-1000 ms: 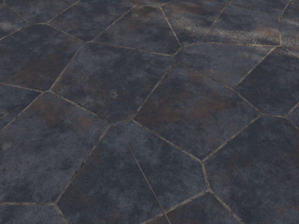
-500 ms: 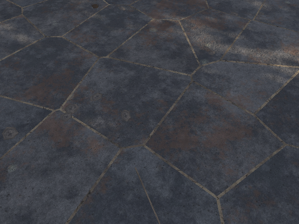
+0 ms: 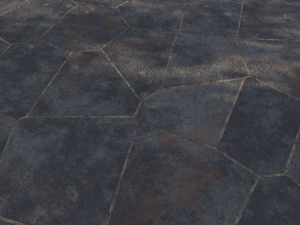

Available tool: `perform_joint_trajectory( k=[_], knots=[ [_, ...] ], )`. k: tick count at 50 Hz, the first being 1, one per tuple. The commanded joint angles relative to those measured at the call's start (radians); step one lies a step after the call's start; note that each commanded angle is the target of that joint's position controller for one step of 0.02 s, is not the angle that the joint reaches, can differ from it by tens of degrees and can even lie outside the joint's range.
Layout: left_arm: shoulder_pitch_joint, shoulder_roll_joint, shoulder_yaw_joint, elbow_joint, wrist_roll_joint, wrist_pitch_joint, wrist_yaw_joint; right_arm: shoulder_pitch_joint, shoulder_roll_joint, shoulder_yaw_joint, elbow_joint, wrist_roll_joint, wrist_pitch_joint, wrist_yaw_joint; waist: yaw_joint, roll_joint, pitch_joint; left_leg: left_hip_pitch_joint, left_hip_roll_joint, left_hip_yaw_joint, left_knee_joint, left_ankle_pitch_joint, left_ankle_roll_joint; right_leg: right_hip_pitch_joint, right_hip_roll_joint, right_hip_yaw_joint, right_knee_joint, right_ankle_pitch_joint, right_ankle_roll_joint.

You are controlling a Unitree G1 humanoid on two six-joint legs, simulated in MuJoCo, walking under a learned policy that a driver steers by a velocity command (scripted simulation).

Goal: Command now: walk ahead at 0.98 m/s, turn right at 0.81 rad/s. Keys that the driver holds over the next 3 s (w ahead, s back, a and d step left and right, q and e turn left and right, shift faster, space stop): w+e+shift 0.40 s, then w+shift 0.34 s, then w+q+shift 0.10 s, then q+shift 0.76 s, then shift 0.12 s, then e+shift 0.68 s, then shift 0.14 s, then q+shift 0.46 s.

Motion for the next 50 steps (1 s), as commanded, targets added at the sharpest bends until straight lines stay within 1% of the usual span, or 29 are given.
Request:
perform_joint_trajectory(
  k=[1, 3, 5, 6, 7, 8, 9, 10, 11, 12, 13, 15, 19, 24, 26, 27, 28, 29, 30, 31, 32, 33, 36, 39, 43, 46, 48, 49, 50],
  knots=[
    [-0.086, 0.006, -0.019, -0.081, 0.001, -0.010, -0.014, -0.046, -0.110, -0.001, -0.068, 0.004, -0.017, -0.030, 0.060, 0.040, 0.148, -0.178, 0.241, 0.018, -0.088, 0.998, -0.069, 0.183, 0.063, -0.108, -0.213, 0.046, -0.030],
    [-0.036, 0.048, -0.010, -0.069, 0.000, -0.006, -0.015, -0.034, -0.178, -0.013, -0.077, 0.005, -0.005, -0.060, 0.103, 0.092, 0.071, -0.077, 0.273, 0.033, 0.062, 1.381, -0.080, 0.311, 0.139, -0.161, -0.268, 0.013, -0.051],
    [0.204, 0.123, 0.019, -0.013, -0.002, 0.006, -0.003, -0.101, -0.243, -0.034, -0.108, -0.001, 0.021, -0.078, 0.237, 0.144, -0.050, -0.075, 0.319, 0.008, 0.375, 1.588, -0.066, 0.556, 0.187, -0.146, -0.270, -0.108, -0.086],
    [0.418, 0.175, 0.047, 0.049, -0.001, 0.012, 0.011, -0.172, -0.261, -0.044, -0.138, -0.012, 0.035, -0.072, 0.332, 0.140, -0.135, -0.161, 0.333, -0.027, 0.647, 1.532, -0.044, 0.765, 0.185, -0.083, -0.299, -0.198, -0.124],
    [0.528, 0.205, 0.077, 0.090, -0.016, 0.010, 0.030, -0.235, -0.257, -0.053, -0.156, -0.011, 0.049, -0.053, 0.386, 0.045, -0.157, -0.326, 0.234, -0.027, 1.071, 0.999, -0.021, 0.945, 0.148, 0.019, -0.423, -0.243, -0.179],
    [0.404, 0.230, 0.086, 0.096, -0.027, 0.016, 0.044, -0.296, -0.096, -0.014, -0.213, -0.027, 0.034, -0.025, 0.252, -0.190, -0.032, -0.717, 0.046, -0.094, 1.418, -0.057, -0.013, 0.999, 0.058, 0.218, -0.355, -0.159, -0.200],
    [0.333, 0.292, 0.084, 0.055, 0.005, 0.016, 0.037, -0.239, -0.047, 0.007, -0.329, -0.005, 0.009, -0.018, 0.117, -0.165, -0.149, -0.994, 0.029, -0.291, 1.538, -0.124, -0.040, 1.151, -0.078, 0.649, -0.478, -0.187, -0.364],
    [0.340, 0.261, 0.084, 0.039, 0.017, 0.016, 0.047, -0.280, -0.090, 0.015, -0.363, -0.010, -0.022, -0.009, 0.141, -0.073, -0.165, -1.077, 0.060, -0.392, 1.445, -0.074, -0.034, 1.130, -0.178, 0.887, -0.740, -0.543, -0.371],
    [0.318, 0.188, 0.070, 0.045, 0.021, 0.011, 0.055, -0.296, -0.138, 0.007, -0.351, -0.010, -0.032, -0.003, 0.097, 0.073, -0.037, -1.061, 0.114, -0.401, 1.322, -0.006, -0.033, 0.975, -0.173, 0.862, -0.832, -0.636, -0.311],
    [0.280, 0.172, 0.062, 0.043, 0.016, 0.001, 0.059, -0.311, -0.141, 0.005, -0.350, -0.025, -0.024, -0.003, 0.046, 0.122, 0.021, -0.998, 0.139, -0.398, 1.244, 0.015, -0.046, 0.829, -0.139, 0.795, -0.844, -0.580, -0.270],
    [0.257, 0.173, 0.058, 0.030, 0.009, -0.018, 0.065, -0.302, -0.133, 0.012, -0.347, -0.047, -0.003, -0.004, 0.010, 0.136, 0.049, -0.934, 0.163, -0.404, 1.183, 0.019, -0.066, 0.712, -0.100, 0.736, -0.839, -0.481, -0.254],
    [0.233, 0.160, 0.045, 0.018, -0.005, -0.050, 0.069, -0.330, -0.117, 0.021, -0.360, -0.061, 0.043, 0.004, -0.021, 0.163, 0.085, -0.830, 0.208, -0.381, 1.033, 0.036, -0.109, 0.514, -0.012, 0.599, -0.857, -0.403, -0.224],
    [0.297, 0.196, 0.059, 0.016, -0.011, -0.072, 0.056, -0.551, -0.089, 0.044, -0.458, -0.027, 0.055, 0.020, 0.060, 0.069, 0.098, -0.687, 0.178, -0.306, 0.617, 0.343, -0.116, 0.437, 0.107, 0.442, -0.842, -0.061, -0.155],
    [0.384, 0.197, 0.062, 0.036, -0.020, -0.072, 0.049, -0.615, -0.107, 0.045, -0.495, -0.011, 0.042, 0.019, 0.139, -0.035, 0.025, -0.583, 0.099, -0.274, 0.315, 0.506, -0.040, 0.719, 0.056, 0.422, -0.772, 0.256, -0.076],
    [0.376, 0.237, 0.066, 0.040, -0.008, -0.076, 0.057, -0.487, -0.172, 0.014, -0.461, -0.015, 0.035, 0.006, 0.075, -0.062, -0.066, -0.454, 0.043, -0.270, 0.287, 0.394, -0.008, 0.852, 0.021, 0.425, -0.605, 0.548, -0.037],
    [0.342, 0.274, 0.072, 0.037, 0.006, -0.075, 0.057, -0.333, -0.216, -0.008, -0.423, -0.005, 0.031, -0.007, -0.020, -0.074, -0.150, -0.314, 0.033, -0.264, 0.285, 0.313, 0.010, 0.863, 0.022, 0.406, -0.427, 0.628, -0.019],
    [0.274, 0.262, 0.069, 0.021, 0.018, -0.076, 0.056, -0.123, -0.256, -0.029, -0.368, -0.004, 0.033, -0.025, -0.144, -0.071, -0.232, -0.087, 0.086, -0.290, 0.320, 0.243, 0.023, 0.731, 0.058, 0.378, -0.175, 0.521, -0.004],
    [0.246, 0.130, 0.035, -0.014, 0.029, -0.085, 0.057, 0.082, -0.324, -0.047, -0.330, -0.031, 0.035, -0.042, -0.198, 0.090, -0.343, 0.127, 0.282, -0.531, 0.352, -0.095, 0.024, 0.525, 0.118, 0.322, 0.214, 0.030, 0.001],
    [0.463, 0.036, 0.005, -0.042, -0.049, -0.087, 0.045, -0.016, -0.387, -0.065, -0.313, -0.055, 0.032, -0.018, -0.003, 0.494, -0.433, 0.273, 0.492, -1.206, 0.051, -0.295, 0.158, 0.214, 0.252, 0.270, 0.438, -0.512, 0.049],
    [0.375, 0.117, 0.002, -0.011, -0.017, -0.070, 0.062, -0.159, -0.264, -0.055, -0.356, -0.045, 0.038, 0.002, -0.008, 0.230, -0.247, 0.146, 0.450, -1.168, 0.002, -0.451, 0.169, 0.091, 0.147, 0.250, 0.462, -0.423, 0.029],
    [0.259, 0.145, 0.007, -0.027, -0.001, -0.064, 0.053, -0.211, -0.189, -0.040, -0.356, -0.032, 0.036, 0.009, -0.018, 0.068, -0.145, 0.008, 0.407, -0.972, 0.017, -0.321, 0.166, 0.099, 0.109, 0.234, 0.407, -0.339, 0.036],
    [0.183, 0.140, 0.004, -0.049, 0.011, -0.061, 0.044, -0.201, -0.156, -0.031, -0.327, -0.037, 0.034, 0.013, -0.016, -0.023, -0.085, -0.104, 0.356, -0.842, 0.012, -0.166, 0.150, 0.124, 0.087, 0.228, 0.354, -0.324, 0.037],
    [0.135, 0.077, -0.019, -0.099, 0.032, -0.040, 0.015, -0.116, -0.111, -0.011, -0.237, -0.019, 0.011, 0.013, 0.031, 0.068, -0.015, -0.232, 0.286, -0.658, -0.033, -0.015, 0.124, 0.125, 0.052, 0.251, 0.252, -0.344, 0.043],
    [0.008, 0.084, -0.036, -0.170, 0.050, -0.037, 0.005, -0.069, -0.138, -0.012, -0.204, 0.009, -0.005, 0.016, 0.048, 0.072, 0.066, -0.275, 0.268, -0.580, -0.123, 0.117, 0.157, 0.019, 0.004, 0.175, 0.107, -0.274, 0.073],
    [-0.166, 0.048, -0.073, -0.234, 0.030, -0.061, -0.017, -0.051, -0.179, -0.022, -0.201, 0.025, -0.008, 0.015, 0.022, 0.053, 0.116, -0.438, 0.187, -0.434, -0.192, 0.514, 0.137, 0.306, 0.038, 0.056, -0.316, -0.025, 0.110],
    [-0.158, 0.073, -0.067, -0.219, 0.033, -0.077, 0.006, 0.018, -0.230, -0.030, -0.163, 0.032, 0.002, 0.013, 0.012, 0.068, 0.060, -0.277, 0.186, -0.421, -0.055, 0.940, 0.100, 0.441, 0.119, 0.037, -0.451, 0.031, 0.102],
    [0.030, 0.132, -0.043, -0.160, 0.048, -0.090, 0.035, 0.015, -0.263, -0.037, -0.161, 0.039, 0.016, 0.003, 0.095, 0.128, -0.064, -0.221, 0.150, -0.426, 0.235, 1.086, 0.042, 0.663, 0.162, 0.059, -0.534, 0.035, 0.081],
    [0.165, 0.221, 0.010, -0.162, -0.017, -0.101, 0.058, -0.075, -0.260, -0.035, -0.207, 0.079, 0.023, -0.010, 0.224, 0.185, -0.188, -0.360, 0.147, -0.483, 0.461, 0.929, -0.002, 0.912, 0.032, 0.201, -0.552, 0.199, 0.054],
    [0.331, 0.310, 0.023, -0.124, -0.003, -0.091, 0.079, -0.126, -0.163, -0.008, -0.272, 0.038, 0.023, -0.019, 0.259, 0.035, -0.390, -0.536, 0.038, -0.424, 0.790, 0.365, -0.044, 1.198, -0.196, 0.344, -0.420, 0.541, 0.029]
  ],
)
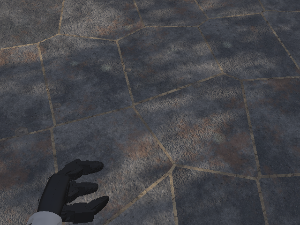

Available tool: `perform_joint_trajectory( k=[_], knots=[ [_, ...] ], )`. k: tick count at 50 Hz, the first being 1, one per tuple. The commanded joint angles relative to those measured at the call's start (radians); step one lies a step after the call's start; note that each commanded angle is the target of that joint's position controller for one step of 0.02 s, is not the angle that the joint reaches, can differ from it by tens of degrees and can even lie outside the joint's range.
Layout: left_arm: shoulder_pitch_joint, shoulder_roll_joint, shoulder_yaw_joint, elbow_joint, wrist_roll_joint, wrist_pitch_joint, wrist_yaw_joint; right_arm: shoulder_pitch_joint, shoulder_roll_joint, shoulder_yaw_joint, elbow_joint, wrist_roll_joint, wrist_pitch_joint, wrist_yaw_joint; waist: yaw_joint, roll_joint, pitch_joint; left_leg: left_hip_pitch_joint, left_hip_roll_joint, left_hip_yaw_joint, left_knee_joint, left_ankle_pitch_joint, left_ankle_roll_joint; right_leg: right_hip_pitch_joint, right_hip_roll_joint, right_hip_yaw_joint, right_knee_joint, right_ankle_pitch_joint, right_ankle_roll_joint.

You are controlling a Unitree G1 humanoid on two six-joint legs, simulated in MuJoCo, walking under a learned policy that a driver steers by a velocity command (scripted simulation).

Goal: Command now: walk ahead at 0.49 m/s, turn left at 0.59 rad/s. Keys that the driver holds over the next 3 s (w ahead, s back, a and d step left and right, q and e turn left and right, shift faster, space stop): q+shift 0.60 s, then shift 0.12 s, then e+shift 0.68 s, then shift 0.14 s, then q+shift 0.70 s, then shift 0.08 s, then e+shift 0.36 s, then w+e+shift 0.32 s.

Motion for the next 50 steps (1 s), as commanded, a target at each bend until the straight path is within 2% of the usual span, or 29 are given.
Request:
perform_joint_trajectory(
  k=[1, 2, 3, 4, 5, 6, 8, 10, 13, 17, 20, 21, 22, 23, 24, 25, 26, 28, 30, 33, 37, 39, 40, 41, 42, 43, 45, 47, 50],
  knots=[
    [0.508, 0.294, 0.099, 0.051, 0.033, 0.011, 0.040, 0.005, -0.037, 0.000, -0.162, -0.011, -0.014, -0.019, 0.221, -0.215, -0.607, -0.675, -0.029, -0.117, 0.865, -0.263, -0.021, 1.122, -0.498, 0.451, 0.192, 0.984, -0.165],
    [0.448, 0.262, 0.108, 0.017, 0.018, 0.030, 0.035, 0.033, -0.127, -0.015, -0.177, 0.018, -0.006, -0.020, 0.220, -0.230, -0.665, -0.723, 0.015, -0.129, 0.995, -0.231, -0.044, 1.058, -0.498, 0.501, 0.099, 0.798, -0.244],
    [0.369, 0.191, 0.102, 0.007, -0.007, 0.040, 0.036, -0.059, -0.165, -0.032, -0.190, 0.036, 0.011, -0.030, 0.209, -0.142, -0.498, -0.817, 0.073, -0.050, 0.983, -0.149, -0.062, 0.907, -0.446, 0.385, 0.031, 0.577, -0.238],
    [0.311, 0.135, 0.090, 0.021, -0.029, 0.043, 0.038, -0.130, -0.168, -0.042, -0.198, 0.025, 0.031, -0.042, 0.183, -0.049, -0.325, -0.841, 0.109, 0.001, 0.946, -0.065, -0.079, 0.725, -0.373, 0.280, -0.027, 0.459, -0.200],
    [0.258, 0.100, 0.080, 0.023, -0.034, 0.043, 0.038, -0.139, -0.162, -0.052, -0.196, 0.020, 0.055, -0.048, 0.141, -0.030, -0.227, -0.804, 0.133, 0.011, 0.942, -0.023, -0.093, 0.568, -0.331, 0.200, -0.081, 0.372, -0.178],
    [0.204, 0.096, 0.083, 0.027, -0.028, 0.044, 0.038, -0.120, -0.130, -0.054, -0.201, 0.020, 0.080, -0.049, 0.096, -0.050, -0.165, -0.733, 0.157, 0.012, 0.913, -0.001, -0.098, 0.420, -0.319, 0.128, -0.143, 0.287, -0.159],
    [0.133, 0.112, 0.097, 0.040, -0.014, 0.035, 0.036, -0.164, -0.084, -0.051, -0.245, 0.018, 0.109, -0.051, 0.065, -0.071, -0.076, -0.674, 0.181, 0.035, 0.823, 0.042, -0.098, 0.239, -0.309, 0.011, -0.232, 0.220, -0.146],
    [0.109, 0.140, 0.110, 0.061, -0.009, 0.031, 0.051, -0.227, -0.084, -0.053, -0.282, 0.001, 0.110, -0.045, 0.063, -0.065, -0.067, -0.666, 0.185, 0.046, 0.670, 0.183, -0.084, 0.227, -0.286, -0.084, -0.242, 0.237, -0.138],
    [0.093, 0.166, 0.121, 0.078, -0.026, 0.044, 0.072, -0.275, -0.091, -0.051, -0.287, -0.007, 0.102, -0.007, 0.080, -0.042, -0.115, -0.564, 0.161, 0.090, 0.425, 0.438, -0.041, 0.289, -0.250, -0.201, -0.197, 0.206, -0.108],
    [0.118, 0.223, 0.143, 0.104, -0.065, 0.065, 0.064, -0.383, -0.158, -0.071, -0.347, -0.003, 0.118, 0.038, 0.108, -0.034, -0.087, -0.547, 0.138, 0.146, 0.280, 0.373, 0.019, 0.396, -0.304, -0.223, -0.117, 0.166, -0.072],
    [0.133, 0.238, 0.156, 0.115, -0.087, 0.085, 0.056, -0.320, -0.206, -0.102, -0.354, -0.005, 0.116, 0.034, 0.062, -0.004, -0.111, -0.416, 0.055, 0.213, 0.138, 0.330, 0.093, 0.433, -0.283, -0.270, 0.116, 0.279, -0.002],
    [0.186, 0.217, 0.153, 0.123, -0.078, 0.093, 0.050, -0.216, -0.266, -0.129, -0.330, -0.010, 0.107, 0.015, 0.025, 0.093, -0.138, -0.250, 0.032, 0.154, 0.053, 0.543, 0.142, 0.342, -0.218, -0.283, 0.334, 0.178, 0.048],
    [0.244, 0.143, 0.133, 0.090, -0.022, 0.092, 0.044, -0.246, -0.399, -0.154, -0.354, -0.010, 0.106, -0.005, 0.112, 0.404, -0.128, -0.084, 0.240, -0.200, 0.055, 1.134, 0.252, 0.043, -0.070, -0.288, 0.652, -0.617, 0.130],
    [0.247, 0.174, 0.129, 0.055, -0.016, 0.088, 0.038, -0.282, -0.411, -0.143, -0.414, -0.052, 0.087, 0.006, 0.120, 0.404, -0.338, 0.081, 0.393, -0.623, -0.052, 0.842, 0.455, -0.173, 0.077, -0.045, 0.907, -0.813, 0.156],
    [0.171, 0.221, 0.138, 0.049, -0.042, 0.080, 0.033, -0.294, -0.364, -0.133, -0.432, -0.040, 0.071, 0.023, 0.068, 0.214, -0.367, 0.076, 0.389, -0.592, -0.114, 0.690, 0.416, -0.206, 0.048, 0.078, 0.919, -0.738, 0.130],
    [0.129, 0.204, 0.134, 0.032, -0.047, 0.076, 0.035, -0.324, -0.338, -0.125, -0.429, -0.019, 0.063, 0.018, 0.089, 0.147, -0.294, 0.004, 0.351, -0.524, -0.117, 0.579, 0.362, -0.215, 0.033, 0.094, 0.868, -0.658, 0.109],
    [0.130, 0.190, 0.132, 0.048, -0.031, 0.080, 0.045, -0.369, -0.297, -0.115, -0.435, 0.003, 0.069, 0.008, 0.121, 0.063, -0.226, -0.093, 0.305, -0.453, -0.116, 0.516, 0.306, -0.200, 0.005, 0.103, 0.789, -0.601, 0.106],
    [0.141, 0.193, 0.135, 0.055, -0.024, 0.095, 0.050, -0.457, -0.262, -0.103, -0.469, -0.003, 0.092, -0.020, 0.169, 0.081, -0.191, -0.264, 0.231, -0.356, -0.126, 0.493, 0.252, -0.071, 0.002, 0.097, 0.613, -0.530, 0.107],
    [0.148, 0.154, 0.127, 0.069, -0.030, 0.099, 0.048, -0.455, -0.271, -0.110, -0.479, -0.016, 0.104, -0.035, 0.165, 0.091, -0.203, -0.291, 0.189, -0.329, -0.116, 0.541, 0.241, -0.010, 0.049, 0.077, 0.469, -0.500, 0.128],
    [0.186, 0.131, 0.114, 0.098, -0.036, 0.109, 0.047, -0.443, -0.267, -0.110, -0.479, -0.015, 0.115, -0.050, 0.148, 0.113, -0.249, -0.306, 0.193, -0.307, -0.085, 0.531, 0.228, 0.067, 0.050, 0.069, 0.361, -0.425, 0.149],
    [0.193, 0.144, 0.118, 0.093, -0.035, 0.118, 0.041, -0.447, -0.229, -0.088, -0.474, -0.030, 0.124, -0.040, 0.122, 0.185, -0.222, -0.357, 0.196, -0.319, -0.073, 0.369, 0.204, 0.129, 0.028, 0.041, 0.294, -0.404, 0.138],
    [0.218, 0.130, 0.112, 0.096, -0.028, 0.111, 0.032, -0.461, -0.176, -0.061, -0.469, -0.038, 0.121, -0.029, 0.127, 0.194, -0.216, -0.382, 0.198, -0.302, -0.043, 0.314, 0.182, 0.215, 0.006, 0.015, 0.202, -0.364, 0.115],
    [0.241, 0.093, 0.101, 0.103, -0.019, 0.104, 0.023, -0.469, -0.121, -0.037, -0.457, -0.043, 0.116, -0.023, 0.146, 0.189, -0.215, -0.416, 0.177, -0.266, -0.030, 0.249, 0.148, 0.313, 0.000, 0.002, 0.081, -0.287, 0.100],
    [0.233, 0.070, 0.090, 0.103, -0.002, 0.101, 0.012, -0.405, -0.073, -0.020, -0.418, -0.054, 0.109, -0.017, 0.129, 0.163, -0.189, -0.425, 0.130, -0.214, -0.018, 0.146, 0.098, 0.363, -0.009, 0.029, -0.024, -0.222, 0.081],
    [0.188, 0.141, 0.097, 0.070, 0.012, 0.100, 0.012, -0.348, -0.082, -0.024, -0.403, -0.069, 0.102, -0.018, 0.069, 0.042, -0.134, -0.436, 0.046, -0.129, 0.099, 0.019, 0.041, 0.319, -0.114, 0.191, -0.093, -0.144, 0.035],
    [0.111, 0.189, 0.104, 0.052, 0.011, 0.100, 0.016, -0.318, -0.116, -0.037, -0.417, -0.069, 0.095, -0.017, -0.005, -0.116, -0.063, -0.345, -0.002, -0.045, 0.104, 0.052, -0.008, 0.138, -0.180, 0.309, -0.166, -0.241, -0.063],
    [0.121, 0.206, 0.120, 0.028, -0.018, 0.105, 0.023, -0.464, -0.188, -0.062, -0.432, -0.053, 0.086, -0.035, 0.073, -0.111, -0.001, -0.297, 0.012, -0.001, 0.114, 0.162, -0.016, 0.054, -0.141, 0.351, -0.204, -0.449, -0.051],
    [0.191, 0.281, 0.149, 0.025, -0.044, 0.110, 0.034, -0.509, -0.169, -0.067, -0.443, -0.046, 0.087, -0.043, 0.115, -0.116, -0.004, -0.359, -0.011, 0.024, 0.152, 0.152, -0.007, 0.123, -0.141, 0.400, -0.193, -0.420, -0.063],
    [0.269, 0.254, 0.160, 0.016, -0.049, 0.117, 0.052, -0.536, -0.121, -0.065, -0.447, -0.031, 0.072, -0.036, 0.162, -0.158, -0.060, -0.511, -0.042, -0.004, 0.259, -0.013, -0.018, 0.322, -0.162, 0.501, -0.155, -0.192, -0.135]
  ],
)
Over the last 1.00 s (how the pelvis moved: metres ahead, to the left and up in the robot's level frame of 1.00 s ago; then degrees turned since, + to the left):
0.87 -0.20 -0.01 -24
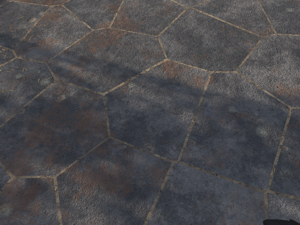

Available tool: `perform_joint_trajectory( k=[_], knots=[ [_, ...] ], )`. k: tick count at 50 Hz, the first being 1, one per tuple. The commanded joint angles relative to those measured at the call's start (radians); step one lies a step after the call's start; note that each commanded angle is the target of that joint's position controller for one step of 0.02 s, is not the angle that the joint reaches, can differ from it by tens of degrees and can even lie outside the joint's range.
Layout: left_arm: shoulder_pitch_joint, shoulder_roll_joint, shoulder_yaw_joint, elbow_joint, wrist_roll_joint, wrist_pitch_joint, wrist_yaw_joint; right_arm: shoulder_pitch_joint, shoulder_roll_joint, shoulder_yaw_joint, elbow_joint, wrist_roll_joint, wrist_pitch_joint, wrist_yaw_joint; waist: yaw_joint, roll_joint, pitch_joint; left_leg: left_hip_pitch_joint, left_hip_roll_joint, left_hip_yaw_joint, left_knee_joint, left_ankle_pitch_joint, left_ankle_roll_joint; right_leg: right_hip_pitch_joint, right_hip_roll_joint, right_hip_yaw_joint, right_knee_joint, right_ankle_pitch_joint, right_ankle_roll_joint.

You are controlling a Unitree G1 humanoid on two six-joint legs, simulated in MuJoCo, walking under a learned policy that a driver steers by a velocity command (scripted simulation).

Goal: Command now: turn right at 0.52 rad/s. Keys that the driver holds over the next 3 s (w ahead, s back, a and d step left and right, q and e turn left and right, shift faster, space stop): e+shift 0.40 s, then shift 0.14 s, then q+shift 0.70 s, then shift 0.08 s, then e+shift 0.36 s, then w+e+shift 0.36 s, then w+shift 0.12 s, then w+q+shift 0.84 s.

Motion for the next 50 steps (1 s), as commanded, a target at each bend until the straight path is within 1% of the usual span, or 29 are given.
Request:
perform_joint_trajectory(
  k=[1, 3, 5, 8, 9, 10, 11, 12, 13, 14, 15, 17, 19, 22, 27, 29, 30, 31, 32, 33, 34, 35, 36, 37, 38, 40, 43, 46, 50],
  knots=[
    [-0.031, 0.221, 0.076, -0.101, -0.009, -0.013, 0.020, -0.061, -0.092, -0.048, -0.088, 0.013, -0.031, -0.003, 0.002, -0.207, -0.080, -0.152, -0.024, -0.022, 0.151, -0.179, -0.014, 0.180, -0.244, 0.450, -0.223, 0.243, -0.214],
    [-0.032, 0.221, 0.089, -0.108, -0.020, -0.004, 0.023, -0.048, -0.087, -0.050, -0.073, 0.022, -0.040, -0.001, -0.003, -0.162, -0.135, -0.192, -0.017, -0.049, 0.157, -0.185, -0.033, 0.279, -0.238, 0.463, -0.186, 0.372, -0.209],
    [-0.059, 0.218, 0.098, -0.121, -0.033, 0.021, 0.027, -0.038, -0.081, -0.049, -0.055, 0.034, -0.044, 0.003, -0.009, -0.152, -0.167, -0.134, -0.025, -0.043, 0.064, -0.127, -0.047, 0.283, -0.202, 0.452, -0.174, 0.388, -0.180],
    [-0.114, 0.215, 0.104, -0.145, -0.046, 0.047, 0.026, 0.037, -0.088, -0.057, -0.009, 0.043, -0.046, 0.016, -0.052, -0.176, -0.174, 0.064, -0.046, -0.008, -0.182, 0.031, -0.037, 0.179, -0.135, 0.435, -0.165, 0.299, -0.136],
    [-0.132, 0.201, 0.100, -0.155, -0.054, 0.049, 0.028, 0.086, -0.109, -0.067, 0.015, 0.042, -0.044, 0.015, -0.075, -0.171, -0.177, 0.191, -0.010, -0.006, -0.301, 0.149, -0.021, 0.092, -0.100, 0.411, -0.145, 0.188, -0.099],
    [-0.094, 0.156, 0.087, -0.155, -0.049, 0.050, 0.028, 0.098, -0.164, -0.082, 0.018, 0.032, -0.036, 0.010, -0.054, -0.081, -0.184, 0.341, 0.143, -0.121, -0.336, 0.191, 0.036, -0.069, -0.028, 0.337, -0.032, -0.078, -0.047],
    [-0.044, 0.125, 0.081, -0.173, -0.042, 0.039, 0.026, 0.040, -0.255, -0.094, -0.005, -0.012, -0.025, 0.009, 0.004, 0.234, -0.149, 0.359, 0.386, -0.401, -0.350, 0.343, 0.181, -0.301, 0.122, 0.129, 0.194, -0.345, 0.010],
    [-0.034, 0.219, 0.109, -0.162, -0.019, 0.023, 0.021, 0.003, -0.217, -0.088, -0.028, -0.044, -0.033, 0.011, 0.004, 0.189, -0.109, 0.260, 0.495, -0.434, -0.355, 0.431, 0.259, -0.340, 0.021, 0.115, 0.424, -0.353, 0.054],
    [-0.018, 0.267, 0.125, -0.139, -0.021, 0.024, 0.018, -0.057, -0.164, -0.070, -0.045, -0.035, -0.038, 0.003, 0.026, 0.107, -0.087, 0.221, 0.443, -0.320, -0.340, 0.434, 0.239, -0.320, -0.011, 0.079, 0.526, -0.284, 0.071],
    [0.007, 0.255, 0.125, -0.113, -0.022, 0.034, 0.020, -0.096, -0.136, -0.060, -0.052, -0.019, -0.039, -0.005, 0.036, 0.062, -0.068, 0.208, 0.356, -0.210, -0.325, 0.386, 0.194, -0.320, -0.023, 0.058, 0.568, -0.210, 0.084],
    [0.017, 0.230, 0.119, -0.105, -0.018, 0.043, 0.021, -0.105, -0.127, -0.056, -0.050, -0.003, -0.039, -0.014, 0.029, 0.063, -0.058, 0.225, 0.317, -0.145, -0.315, 0.375, 0.173, -0.352, -0.035, 0.043, 0.630, -0.145, 0.097],
    [-0.015, 0.188, 0.100, -0.130, -0.024, 0.047, 0.011, -0.070, -0.136, -0.050, -0.040, -0.001, -0.033, -0.026, -0.003, 0.084, -0.035, 0.222, 0.289, -0.036, -0.316, 0.488, 0.187, -0.387, -0.068, -0.025, 0.668, -0.087, 0.124],
    [-0.089, 0.163, 0.082, -0.172, -0.030, 0.042, 0.004, -0.003, -0.152, -0.055, -0.020, -0.010, -0.023, -0.032, -0.054, 0.097, -0.036, 0.289, 0.300, 0.002, -0.320, 0.526, 0.214, -0.429, -0.100, -0.068, 0.594, -0.058, 0.146],
    [-0.135, 0.133, 0.062, -0.212, -0.017, 0.039, -0.006, 0.055, -0.193, -0.067, 0.005, -0.006, -0.010, -0.024, -0.088, 0.090, -0.074, 0.352, 0.343, 0.011, -0.308, 0.586, 0.249, -0.391, -0.123, -0.079, 0.477, -0.096, 0.154],
    [-0.124, 0.124, 0.050, -0.217, -0.009, 0.041, -0.010, 0.020, -0.236, -0.080, 0.022, 0.025, -0.008, 0.008, -0.066, 0.129, -0.097, 0.288, 0.358, 0.076, -0.275, 0.633, 0.244, -0.181, -0.082, -0.145, 0.241, -0.138, 0.110],
    [-0.122, 0.106, 0.045, -0.213, -0.006, 0.040, -0.007, 0.039, -0.222, -0.069, 0.050, 0.044, -0.014, 0.017, -0.059, 0.146, -0.110, 0.284, 0.351, 0.051, -0.234, 0.619, 0.232, -0.078, -0.052, -0.139, 0.076, -0.129, 0.075],
    [-0.080, 0.088, 0.041, -0.191, -0.002, 0.038, -0.006, 0.021, -0.192, -0.054, 0.061, 0.053, -0.018, 0.021, -0.024, 0.137, -0.122, 0.256, 0.328, 0.056, -0.194, 0.602, 0.205, 0.033, -0.043, -0.139, -0.093, -0.026, 0.045],
    [-0.033, 0.082, 0.037, -0.167, 0.006, 0.034, -0.003, 0.036, -0.130, -0.026, 0.085, 0.056, -0.029, 0.028, 0.006, 0.102, -0.139, 0.171, 0.295, 0.074, -0.165, 0.543, 0.146, 0.225, -0.054, -0.119, -0.305, 0.176, 0.015],
    [0.020, 0.147, 0.046, -0.160, 0.020, 0.032, 0.011, 0.081, -0.085, -0.003, 0.091, 0.026, -0.044, 0.039, -0.009, 0.015, -0.221, 0.048, 0.240, 0.101, -0.111, 0.332, 0.058, 0.464, -0.179, 0.006, -0.244, 0.484, -0.006],
    [-0.018, 0.203, 0.047, -0.179, 0.046, 0.031, 0.026, 0.126, -0.043, 0.017, 0.083, -0.008, -0.056, 0.054, -0.055, -0.193, -0.256, -0.107, 0.181, 0.137, -0.027, -0.110, -0.026, 0.553, -0.387, 0.143, -0.114, 0.844, -0.128],
    [-0.042, 0.159, 0.045, -0.169, 0.047, 0.026, 0.023, 0.075, -0.117, -0.002, 0.077, 0.013, -0.047, 0.048, -0.010, -0.206, -0.266, -0.090, 0.169, 0.094, 0.062, -0.259, -0.058, 0.428, -0.408, 0.132, -0.124, 0.746, -0.240],
    [-0.063, 0.179, 0.054, -0.168, 0.042, 0.020, 0.020, 0.038, -0.190, -0.024, 0.062, 0.039, -0.038, 0.042, 0.003, -0.204, -0.203, -0.152, 0.148, 0.104, 0.188, -0.276, -0.068, 0.395, -0.390, 0.115, -0.153, 0.673, -0.259],
    [-0.055, 0.212, 0.069, -0.157, 0.037, 0.016, 0.025, 0.033, -0.222, -0.044, 0.068, 0.052, -0.025, 0.031, 0.020, -0.213, -0.167, -0.237, 0.131, 0.103, 0.361, -0.306, -0.076, 0.383, -0.393, 0.106, -0.178, 0.643, -0.265],
    [-0.069, 0.215, 0.071, -0.156, 0.027, 0.011, 0.030, 0.072, -0.233, -0.059, 0.088, 0.053, -0.004, 0.019, 0.009, -0.196, -0.141, -0.260, 0.135, 0.067, 0.483, -0.291, -0.084, 0.327, -0.396, 0.070, -0.200, 0.594, -0.257],
    [-0.112, 0.190, 0.064, -0.158, 0.019, 0.005, 0.034, 0.110, -0.220, -0.064, 0.100, 0.054, 0.018, 0.010, -0.020, -0.182, -0.109, -0.246, 0.138, 0.047, 0.549, -0.250, -0.091, 0.249, -0.389, 0.020, -0.223, 0.551, -0.241],
    [-0.175, 0.132, 0.049, -0.160, 0.027, -0.001, 0.040, 0.149, -0.179, -0.064, 0.105, 0.053, 0.046, -0.007, -0.055, -0.172, -0.072, -0.236, 0.135, 0.067, 0.611, -0.141, -0.105, 0.160, -0.361, -0.074, -0.267, 0.422, -0.212],
    [-0.184, 0.099, 0.045, -0.146, 0.033, -0.002, 0.051, 0.099, -0.139, -0.059, 0.056, 0.044, 0.059, -0.010, -0.043, -0.159, -0.057, -0.257, 0.162, 0.089, 0.510, -0.030, -0.116, 0.169, -0.357, -0.145, -0.290, 0.287, -0.198],
    [-0.172, 0.141, 0.063, -0.130, 0.027, 0.000, 0.051, 0.052, -0.100, -0.043, 0.000, 0.035, 0.054, 0.019, -0.023, -0.145, -0.082, -0.204, 0.187, 0.113, 0.335, -0.019, -0.092, 0.209, -0.386, -0.187, -0.273, 0.300, -0.201],
    [-0.167, 0.197, 0.087, -0.115, 0.004, -0.006, 0.027, 0.064, -0.132, -0.056, -0.037, 0.040, 0.066, 0.046, -0.033, -0.151, -0.099, -0.113, 0.173, 0.166, 0.201, -0.046, -0.041, 0.224, -0.434, -0.217, -0.228, 0.360, -0.178]
  ],
)
Over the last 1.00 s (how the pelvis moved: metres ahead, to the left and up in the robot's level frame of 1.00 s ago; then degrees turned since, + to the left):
0.29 0.00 0.02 32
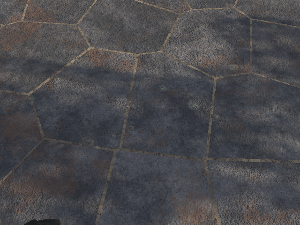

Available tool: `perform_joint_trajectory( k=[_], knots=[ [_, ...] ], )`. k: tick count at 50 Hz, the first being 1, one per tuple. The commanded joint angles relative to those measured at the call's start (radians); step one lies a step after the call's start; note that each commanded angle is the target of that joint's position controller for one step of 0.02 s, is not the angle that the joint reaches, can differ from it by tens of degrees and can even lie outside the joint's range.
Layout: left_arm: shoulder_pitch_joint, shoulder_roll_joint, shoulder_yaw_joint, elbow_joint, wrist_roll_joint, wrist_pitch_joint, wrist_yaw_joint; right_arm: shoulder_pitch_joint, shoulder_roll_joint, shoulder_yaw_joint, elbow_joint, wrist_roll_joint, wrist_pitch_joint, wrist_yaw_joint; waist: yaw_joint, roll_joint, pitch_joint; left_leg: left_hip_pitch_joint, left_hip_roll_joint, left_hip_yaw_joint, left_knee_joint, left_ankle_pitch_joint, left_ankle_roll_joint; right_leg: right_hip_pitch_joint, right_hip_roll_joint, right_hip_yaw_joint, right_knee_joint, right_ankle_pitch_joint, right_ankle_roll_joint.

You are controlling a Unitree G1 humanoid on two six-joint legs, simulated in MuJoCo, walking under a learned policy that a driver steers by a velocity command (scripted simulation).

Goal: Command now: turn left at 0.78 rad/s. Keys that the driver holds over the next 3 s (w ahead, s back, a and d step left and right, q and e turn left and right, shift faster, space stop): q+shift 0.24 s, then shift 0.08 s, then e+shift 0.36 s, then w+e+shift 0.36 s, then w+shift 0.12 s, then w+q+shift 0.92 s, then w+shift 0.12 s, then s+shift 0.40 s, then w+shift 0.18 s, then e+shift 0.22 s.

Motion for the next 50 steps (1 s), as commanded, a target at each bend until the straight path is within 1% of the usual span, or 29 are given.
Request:
perform_joint_trajectory(
  k=[1, 3, 4, 5, 6, 7, 8, 10, 13, 16, 22, 24, 27, 28, 30, 32, 33, 34, 35, 36, 37, 39, 42, 43, 44, 45, 46, 47, 50],
  knots=[
    [-0.030, 0.194, 0.062, -0.057, -0.021, -0.018, -0.015, -0.028, -0.083, -0.024, -0.113, 0.004, -0.001, 0.017, 0.022, -0.140, -0.129, 0.044, 0.003, 0.023, -0.097, -0.007, 0.044, 0.113, -0.313, 0.145, -0.103, 0.384, -0.177],
    [-0.040, 0.188, 0.065, -0.045, -0.040, -0.014, -0.025, 0.015, -0.085, -0.036, -0.111, 0.006, 0.006, 0.016, -0.014, -0.117, -0.134, 0.150, -0.034, 0.058, -0.248, 0.079, 0.089, 0.086, -0.294, 0.093, -0.002, 0.337, -0.113],
    [0.008, 0.163, 0.062, -0.018, -0.044, -0.011, -0.032, 0.065, -0.113, -0.052, -0.097, 0.001, 0.002, 0.004, -0.030, -0.051, -0.141, 0.257, -0.065, 0.034, -0.348, 0.193, 0.127, 0.029, -0.239, 0.047, 0.116, 0.255, -0.058],
    [0.022, 0.126, 0.054, -0.024, -0.021, -0.009, -0.036, 0.136, -0.235, -0.092, -0.094, 0.001, -0.009, -0.018, -0.047, 0.187, -0.137, 0.432, 0.059, -0.210, -0.458, 0.603, 0.211, -0.188, -0.123, -0.029, 0.412, 0.030, 0.030],
    [-0.072, 0.081, 0.033, -0.111, 0.018, -0.015, -0.027, 0.124, -0.336, -0.100, -0.131, -0.025, -0.031, -0.019, -0.021, 0.394, -0.149, 0.519, 0.262, -0.629, -0.488, 0.836, 0.416, -0.512, 0.054, 0.086, 0.701, -0.452, 0.104],
    [-0.119, 0.129, 0.045, -0.115, 0.010, -0.019, -0.019, 0.137, -0.303, -0.091, -0.136, -0.042, -0.067, 0.000, -0.074, 0.230, -0.261, 0.528, 0.303, -0.641, -0.525, 0.750, 0.484, -0.555, 0.065, 0.276, 0.840, -0.456, 0.100],
    [-0.140, 0.135, 0.045, -0.121, -0.012, -0.025, -0.014, 0.113, -0.280, -0.082, -0.122, -0.036, -0.087, 0.002, -0.056, 0.174, -0.222, 0.497, 0.253, -0.580, -0.551, 0.565, 0.437, -0.578, 0.058, 0.317, 0.837, -0.360, 0.071],
    [-0.102, 0.156, 0.055, -0.093, -0.001, -0.029, 0.004, -0.015, -0.212, -0.059, -0.133, 0.007, -0.081, -0.021, 0.018, 0.080, -0.137, 0.411, 0.158, -0.462, -0.542, 0.440, 0.321, -0.567, 0.027, 0.350, 0.730, -0.168, 0.046],
    [-0.020, 0.139, 0.052, -0.051, 0.004, -0.029, -0.006, -0.079, -0.181, -0.039, -0.164, -0.009, -0.067, -0.045, 0.057, 0.089, -0.184, 0.350, 0.097, -0.378, -0.523, 0.542, 0.293, -0.452, 0.073, 0.329, 0.683, -0.032, 0.064],
    [-0.015, 0.109, 0.034, -0.033, -0.006, -0.022, -0.007, -0.046, -0.178, -0.032, -0.151, -0.012, -0.066, -0.052, 0.032, 0.094, -0.193, 0.361, 0.082, -0.358, -0.503, 0.559, 0.289, -0.411, 0.083, 0.319, 0.546, 0.002, 0.092],
    [0.019, 0.088, 0.007, -0.005, -0.016, -0.015, -0.032, -0.087, -0.067, 0.029, -0.105, -0.054, -0.077, -0.025, 0.003, 0.150, -0.155, 0.250, 0.086, -0.289, -0.527, 0.386, 0.284, -0.164, 0.013, 0.278, 0.296, 0.006, 0.082],
    [0.010, 0.129, 0.015, -0.024, -0.026, -0.016, -0.036, -0.098, -0.106, 0.021, -0.087, -0.056, -0.081, -0.015, -0.004, 0.157, -0.098, 0.231, 0.100, -0.297, -0.520, 0.351, 0.289, -0.146, 0.031, 0.250, 0.246, -0.038, 0.059],
    [0.035, 0.165, 0.023, -0.046, -0.034, -0.027, -0.043, -0.086, -0.164, -0.002, -0.068, -0.027, -0.069, -0.030, 0.014, 0.128, -0.064, 0.306, 0.113, -0.297, -0.445, 0.446, 0.269, -0.163, 0.060, 0.223, 0.089, 0.052, 0.016],
    [0.049, 0.179, 0.026, -0.051, -0.031, -0.031, -0.045, -0.066, -0.163, -0.007, -0.063, -0.020, -0.068, -0.039, 0.013, 0.095, -0.075, 0.327, 0.092, -0.280, -0.405, 0.414, 0.238, -0.146, 0.047, 0.258, 0.047, 0.192, -0.006],
    [0.093, 0.259, 0.053, -0.043, -0.039, -0.035, -0.040, -0.067, -0.119, -0.006, -0.100, -0.052, -0.080, -0.052, -0.025, -0.152, -0.123, 0.228, -0.099, -0.098, -0.196, 0.239, 0.120, -0.069, -0.073, 0.511, 0.025, 0.546, -0.132],
    [0.219, 0.247, 0.056, -0.032, -0.016, -0.040, -0.034, -0.212, -0.079, 0.001, -0.147, -0.044, -0.086, -0.054, 0.085, -0.286, -0.139, -0.071, -0.229, -0.109, 0.100, -0.254, 0.050, 0.124, -0.235, 0.840, -0.119, 0.581, -0.324],
    [0.240, 0.246, 0.056, -0.028, -0.007, -0.050, -0.030, -0.210, -0.070, 0.000, -0.147, -0.030, -0.086, -0.049, 0.091, -0.227, -0.165, -0.135, -0.207, -0.176, 0.247, -0.323, 0.044, 0.184, -0.237, 0.846, -0.117, 0.570, -0.331],
    [0.200, 0.244, 0.059, -0.036, -0.018, -0.054, -0.023, -0.189, -0.065, -0.001, -0.138, -0.021, -0.084, -0.043, 0.061, -0.160, -0.174, -0.158, -0.179, -0.204, 0.281, -0.271, 0.040, 0.198, -0.201, 0.782, -0.088, 0.563, -0.291],
    [0.187, 0.233, 0.060, -0.036, -0.045, -0.049, -0.015, -0.157, -0.068, -0.001, -0.130, -0.018, -0.091, -0.030, 0.036, -0.112, -0.212, -0.145, -0.143, -0.208, 0.173, -0.196, 0.048, 0.198, -0.153, 0.736, -0.106, 0.275, -0.241],
    [0.174, 0.211, 0.056, -0.044, -0.066, -0.038, -0.009, -0.175, -0.065, -0.002, -0.130, -0.008, -0.102, -0.016, 0.045, -0.114, -0.198, -0.114, -0.127, -0.187, 0.031, -0.153, 0.052, 0.161, -0.118, 0.726, -0.160, -0.090, -0.212],
    [0.169, 0.216, 0.056, -0.052, -0.067, -0.023, -0.004, -0.206, -0.045, 0.002, -0.137, -0.001, -0.114, 0.000, 0.057, -0.154, -0.153, -0.067, -0.152, -0.145, -0.060, -0.134, 0.046, 0.088, -0.096, 0.747, -0.207, -0.281, -0.213],
    [0.131, 0.230, 0.058, -0.077, -0.051, -0.009, 0.002, -0.178, -0.030, 0.000, -0.125, 0.010, -0.141, 0.022, 0.030, -0.207, -0.128, 0.108, -0.182, -0.124, -0.214, -0.130, 0.051, -0.053, -0.061, 0.748, -0.234, -0.339, -0.203],
    [0.035, 0.190, 0.044, -0.132, -0.054, -0.005, 0.000, 0.000, -0.075, -0.031, -0.042, 0.021, -0.168, 0.017, -0.070, -0.166, -0.116, 0.461, -0.157, -0.092, -0.534, 0.174, 0.064, -0.287, 0.027, 0.680, -0.151, -0.297, -0.125],
    [0.014, 0.142, 0.031, -0.153, -0.050, -0.011, 0.000, 0.134, -0.114, -0.048, 0.003, 0.016, -0.168, 0.004, -0.116, -0.107, -0.148, 0.692, -0.070, -0.147, -0.550, 0.168, 0.077, -0.473, 0.088, 0.598, 0.021, -0.307, -0.057],
    [0.059, 0.034, -0.001, -0.168, -0.048, -0.020, -0.009, 0.186, -0.167, -0.053, -0.005, -0.004, -0.168, -0.005, -0.098, 0.119, -0.189, 0.784, 0.191, -0.507, -0.607, -0.144, 0.149, -0.637, 0.169, 0.481, 0.368, -0.303, -0.026],
    [0.064, 0.067, -0.001, -0.221, -0.065, -0.041, -0.018, 0.108, -0.204, -0.052, -0.028, -0.045, -0.178, 0.002, -0.037, 0.198, -0.099, 0.642, 0.346, -0.782, -0.694, -0.414, 0.242, -0.795, 0.075, 0.487, 0.549, -0.224, -0.021],
    [-0.034, 0.161, 0.027, -0.211, 0.044, -0.016, -0.052, 0.048, -0.186, -0.035, -0.042, -0.102, -0.155, -0.010, -0.043, 0.112, -0.008, 0.528, 0.350, -0.722, -0.742, -0.485, 0.224, -0.808, 0.080, 0.398, 0.632, -0.131, -0.021],
    [-0.036, 0.168, 0.035, -0.200, 0.054, -0.008, -0.076, 0.041, -0.150, -0.022, -0.036, -0.086, -0.149, -0.010, -0.029, 0.074, 0.043, 0.476, 0.281, -0.589, -0.739, -0.405, 0.191, -0.803, 0.066, 0.400, 0.661, -0.064, -0.016],
    [0.067, 0.141, 0.027, -0.132, 0.037, 0.006, -0.130, 0.088, -0.133, -0.003, 0.001, -0.056, -0.164, -0.018, -0.004, 0.114, 0.011, 0.434, 0.157, -0.288, -0.751, -0.107, 0.134, -0.709, 0.042, 0.344, 0.791, 0.082, 0.002]
  ],
)
Over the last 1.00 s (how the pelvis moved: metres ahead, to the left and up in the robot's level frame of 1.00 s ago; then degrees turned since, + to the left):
-0.02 -0.02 0.00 -12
